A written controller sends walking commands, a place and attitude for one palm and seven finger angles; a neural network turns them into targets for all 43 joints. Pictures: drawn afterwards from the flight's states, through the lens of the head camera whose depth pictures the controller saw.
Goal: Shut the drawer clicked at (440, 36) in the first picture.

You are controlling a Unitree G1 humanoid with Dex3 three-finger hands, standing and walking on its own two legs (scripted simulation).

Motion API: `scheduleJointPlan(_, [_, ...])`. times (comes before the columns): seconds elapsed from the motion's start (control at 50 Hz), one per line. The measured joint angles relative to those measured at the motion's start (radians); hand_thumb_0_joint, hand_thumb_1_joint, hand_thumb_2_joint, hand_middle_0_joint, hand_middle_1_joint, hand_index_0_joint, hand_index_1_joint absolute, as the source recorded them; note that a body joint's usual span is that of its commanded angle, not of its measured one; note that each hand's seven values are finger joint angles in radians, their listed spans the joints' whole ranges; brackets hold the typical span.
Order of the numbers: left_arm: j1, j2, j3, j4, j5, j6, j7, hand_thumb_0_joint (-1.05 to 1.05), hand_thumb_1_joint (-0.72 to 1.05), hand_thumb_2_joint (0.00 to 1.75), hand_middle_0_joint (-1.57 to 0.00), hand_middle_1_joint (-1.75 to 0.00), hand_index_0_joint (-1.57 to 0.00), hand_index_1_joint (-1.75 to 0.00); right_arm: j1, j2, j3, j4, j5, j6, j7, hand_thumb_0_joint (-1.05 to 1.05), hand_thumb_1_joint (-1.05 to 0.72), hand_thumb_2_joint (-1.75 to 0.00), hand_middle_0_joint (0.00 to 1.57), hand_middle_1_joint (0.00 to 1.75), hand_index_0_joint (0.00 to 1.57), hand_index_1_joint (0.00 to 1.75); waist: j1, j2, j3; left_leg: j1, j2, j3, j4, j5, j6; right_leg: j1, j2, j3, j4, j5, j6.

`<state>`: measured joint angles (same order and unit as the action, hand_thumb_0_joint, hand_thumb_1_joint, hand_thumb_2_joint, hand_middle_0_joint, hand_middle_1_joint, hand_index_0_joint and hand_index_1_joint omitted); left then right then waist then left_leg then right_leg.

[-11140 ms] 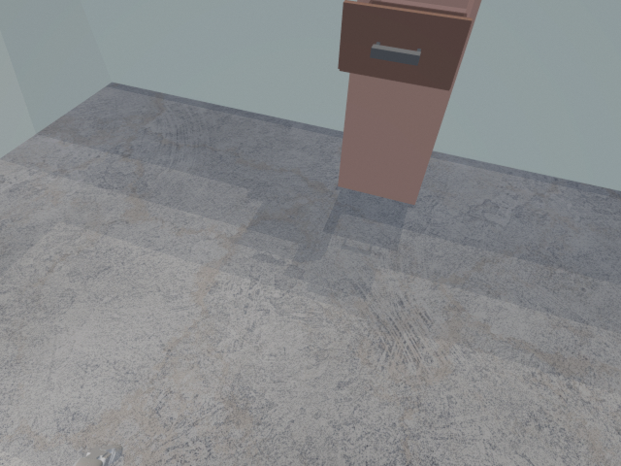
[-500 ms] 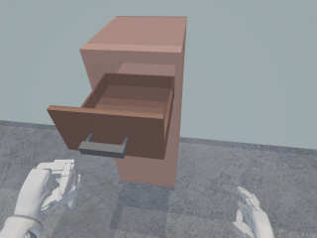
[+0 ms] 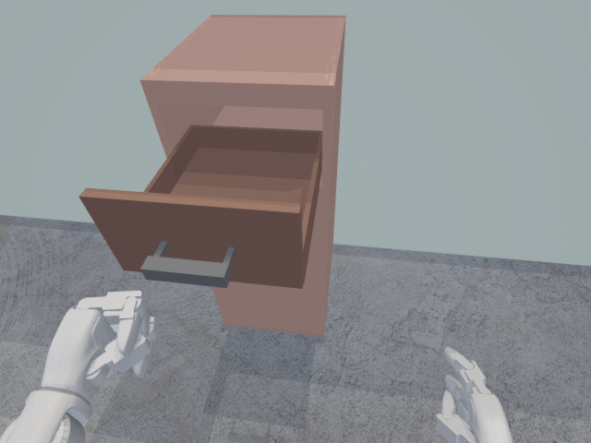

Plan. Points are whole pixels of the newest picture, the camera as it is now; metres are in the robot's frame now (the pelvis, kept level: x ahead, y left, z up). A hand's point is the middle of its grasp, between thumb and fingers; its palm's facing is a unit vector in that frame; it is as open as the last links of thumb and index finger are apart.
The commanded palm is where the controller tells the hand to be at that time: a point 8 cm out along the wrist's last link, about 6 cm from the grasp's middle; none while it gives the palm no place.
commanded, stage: bring the fist close to the handle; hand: left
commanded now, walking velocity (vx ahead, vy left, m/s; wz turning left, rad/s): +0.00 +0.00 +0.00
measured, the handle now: (191, 260) +0.36 +0.21 +0.05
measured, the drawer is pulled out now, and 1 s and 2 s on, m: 0.29 0.29 0.23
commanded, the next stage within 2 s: push the drawer shut in 1.10 s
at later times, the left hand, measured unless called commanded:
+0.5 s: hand (178, 325) +0.24 +0.18 +0.07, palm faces -0.02 -1.00 -0.06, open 3.2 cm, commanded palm +0.22 +0.24 +0.07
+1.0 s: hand (195, 322) +0.26 +0.17 +0.05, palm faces -0.03 -1.00 -0.06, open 3.2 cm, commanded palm +0.23 +0.23 +0.05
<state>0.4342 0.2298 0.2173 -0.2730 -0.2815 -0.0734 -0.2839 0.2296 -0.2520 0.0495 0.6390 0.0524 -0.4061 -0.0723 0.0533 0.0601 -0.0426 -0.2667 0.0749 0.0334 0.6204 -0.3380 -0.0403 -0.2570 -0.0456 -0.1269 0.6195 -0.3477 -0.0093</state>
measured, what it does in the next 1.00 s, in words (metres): stands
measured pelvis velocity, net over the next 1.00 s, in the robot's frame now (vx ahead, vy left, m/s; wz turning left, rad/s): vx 0.00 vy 0.01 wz -0.02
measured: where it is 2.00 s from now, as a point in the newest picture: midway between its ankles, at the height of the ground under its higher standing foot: outside the picture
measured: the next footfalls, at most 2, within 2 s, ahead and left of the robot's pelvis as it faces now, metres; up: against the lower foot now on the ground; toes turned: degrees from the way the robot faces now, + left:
none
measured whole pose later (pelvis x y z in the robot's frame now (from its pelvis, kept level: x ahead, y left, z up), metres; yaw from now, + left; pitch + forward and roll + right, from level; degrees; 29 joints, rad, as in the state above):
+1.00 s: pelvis +0.00 +0.01 -0.02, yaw -1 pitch +7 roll +0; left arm 0.22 0.18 0.12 0.04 -0.21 -0.29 -0.19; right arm 0.24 -0.24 0.01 0.60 0.03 -0.21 -0.02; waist -0.01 0.04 -0.06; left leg -0.49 0.06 0.05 0.78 -0.40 -0.02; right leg -0.50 -0.07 -0.09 0.79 -0.40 0.01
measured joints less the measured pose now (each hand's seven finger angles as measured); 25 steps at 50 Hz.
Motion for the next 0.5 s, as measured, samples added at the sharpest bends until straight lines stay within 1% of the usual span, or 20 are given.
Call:
scheduleJointPlan(0.18, [-0.066,-0.008,-0.008,0.102,0.010,-0.047,0.003,0.01,0.89,0.90,-1.40,-1.60,-1.40,-1.60,0.006,-0.006,-0.014,0.008,-0.009,0.026,0.006,0.01,-0.90,-0.90,0.20,0.30,0.20,0.30,-0.021,-0.010,0.009,-0.039,-0.009,0.007,0.023,-0.009,0.009,-0.040,-0.010,0.009,0.021,-0.004,0.009])
scheduleJointPlan(0.26, [-0.083,-0.023,-0.033,0.123,0.024,-0.070,0.018,0.01,0.89,0.90,-1.40,-1.60,-1.40,-1.60,0.014,-0.006,-0.019,0.003,-0.013,0.036,0.014,0.01,-0.90,-0.90,0.20,0.30,0.20,0.30,-0.029,-0.013,0.008,-0.060,-0.015,0.011,0.037,-0.016,0.015,-0.062,-0.017,0.014,0.035,-0.009,0.015])
scheduleJointPlan(0.38, [-0.114,-0.045,-0.084,0.154,0.056,-0.095,0.051,0.01,0.89,0.90,-1.40,-1.60,-1.40,-1.60,0.016,0.004,-0.019,-0.006,-0.021,0.063,0.026,0.01,-0.90,-0.90,0.20,0.30,0.20,0.30,-0.039,-0.020,0.008,-0.095,-0.022,0.019,0.063,-0.028,0.022,-0.102,-0.027,0.024,0.064,-0.018,0.022])
scheduleJointPlan(0.44, [-0.128,-0.047,-0.091,0.176,0.066,-0.108,0.068,0.01,0.89,0.90,-1.40,-1.60,-1.40,-1.60,0.015,0.012,-0.017,-0.012,-0.025,0.082,0.031,0.01,-0.90,-0.90,0.20,0.30,0.20,0.30,-0.044,-0.023,0.006,-0.113,-0.023,0.023,0.075,-0.033,0.024,-0.122,-0.028,0.029,0.077,-0.022,0.024])
scheduleJointPlan(0.5, [-0.148,-0.042,-0.084,0.210,0.069,-0.127,0.077,0.01,0.89,0.90,-1.40,-1.60,-1.40,-1.60,0.013,0.018,-0.015,-0.014,-0.026,0.101,0.033,0.01,-0.90,-0.90,0.20,0.30,0.20,0.30,-0.046,-0.026,0.005,-0.133,-0.022,0.024,0.089,-0.038,0.025,-0.142,-0.029,0.031,0.091,-0.027,0.024])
